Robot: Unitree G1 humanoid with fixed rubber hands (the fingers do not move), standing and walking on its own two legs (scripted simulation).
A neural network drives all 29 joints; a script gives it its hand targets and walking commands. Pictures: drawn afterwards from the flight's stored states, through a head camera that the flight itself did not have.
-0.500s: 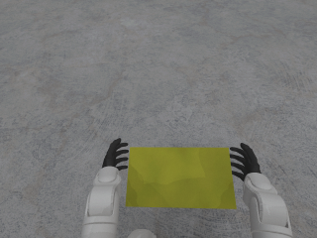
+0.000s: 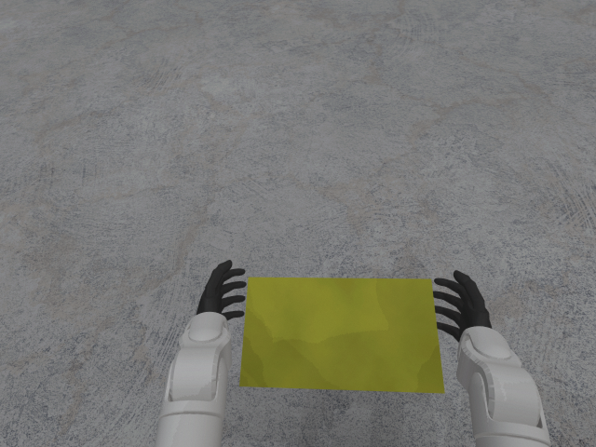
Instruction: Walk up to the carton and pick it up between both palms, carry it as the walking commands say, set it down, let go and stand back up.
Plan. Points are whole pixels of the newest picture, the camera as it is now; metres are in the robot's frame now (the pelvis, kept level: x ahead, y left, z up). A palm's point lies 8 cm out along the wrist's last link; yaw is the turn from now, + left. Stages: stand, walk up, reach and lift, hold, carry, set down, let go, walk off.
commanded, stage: carry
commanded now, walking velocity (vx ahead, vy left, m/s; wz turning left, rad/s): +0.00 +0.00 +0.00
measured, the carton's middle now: (337, 336) +0.29 -0.04 -0.09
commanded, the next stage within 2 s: none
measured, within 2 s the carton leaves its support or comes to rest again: neither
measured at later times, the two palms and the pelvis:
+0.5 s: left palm (245, 132) +0.68 +0.10 +0.02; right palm (417, 140) +0.63 -0.24 -0.01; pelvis +0.39 -0.03 +0.00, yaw +0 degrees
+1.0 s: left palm (258, 41) +1.06 +0.07 +0.02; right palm (388, 45) +1.01 -0.27 -0.01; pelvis +0.76 -0.06 +0.00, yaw -1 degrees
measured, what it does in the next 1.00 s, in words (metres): walks ahead: left foot, then right foot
